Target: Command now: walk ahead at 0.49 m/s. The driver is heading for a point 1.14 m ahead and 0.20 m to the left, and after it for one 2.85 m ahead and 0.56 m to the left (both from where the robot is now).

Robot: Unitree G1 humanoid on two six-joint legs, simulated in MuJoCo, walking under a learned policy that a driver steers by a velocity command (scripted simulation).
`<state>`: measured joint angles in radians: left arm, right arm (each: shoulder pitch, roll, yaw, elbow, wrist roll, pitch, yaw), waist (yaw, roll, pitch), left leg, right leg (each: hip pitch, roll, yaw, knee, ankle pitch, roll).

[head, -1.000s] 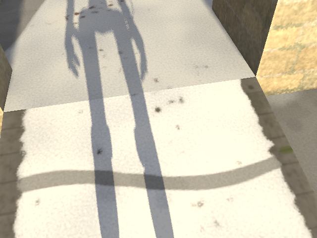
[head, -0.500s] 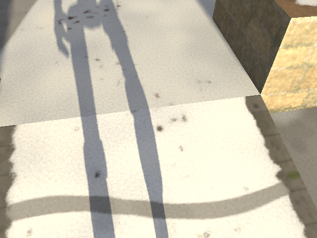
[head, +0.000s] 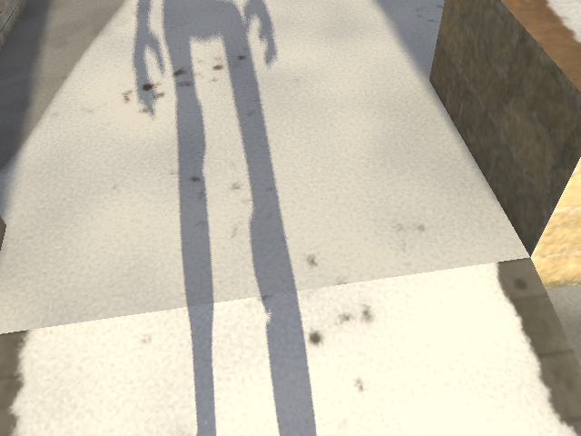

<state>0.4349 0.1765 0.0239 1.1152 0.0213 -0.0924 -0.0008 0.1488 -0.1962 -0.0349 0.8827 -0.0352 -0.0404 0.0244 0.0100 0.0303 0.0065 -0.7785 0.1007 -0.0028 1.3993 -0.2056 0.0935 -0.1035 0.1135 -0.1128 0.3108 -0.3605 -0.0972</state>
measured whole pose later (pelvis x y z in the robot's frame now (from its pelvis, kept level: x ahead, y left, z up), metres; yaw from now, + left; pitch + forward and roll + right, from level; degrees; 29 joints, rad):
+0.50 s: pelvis +0.31 +0.03 +0.05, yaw -2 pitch +0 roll +1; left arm 0.19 0.20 0.04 0.87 0.03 -0.05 -0.02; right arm 0.39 -0.20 -0.04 1.05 -0.02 -0.09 0.00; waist 0.00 -0.02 0.01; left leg -0.15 -0.11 0.12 0.36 -0.37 0.15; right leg -0.68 -0.07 0.03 1.39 -0.24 -0.09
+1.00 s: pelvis +0.60 -0.01 +0.09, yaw +8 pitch +0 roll -1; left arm 0.33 0.21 0.05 0.96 0.03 -0.08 0.01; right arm 0.24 -0.23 -0.07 0.85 -0.02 -0.03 0.02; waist -0.01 0.04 0.01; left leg -0.64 0.05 -0.03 1.38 -0.23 0.11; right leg -0.21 0.04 -0.21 0.42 -0.36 -0.06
